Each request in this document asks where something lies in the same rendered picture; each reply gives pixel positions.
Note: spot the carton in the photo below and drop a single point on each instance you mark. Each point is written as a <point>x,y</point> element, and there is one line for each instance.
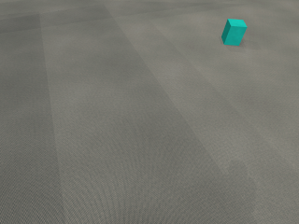
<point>233,32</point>

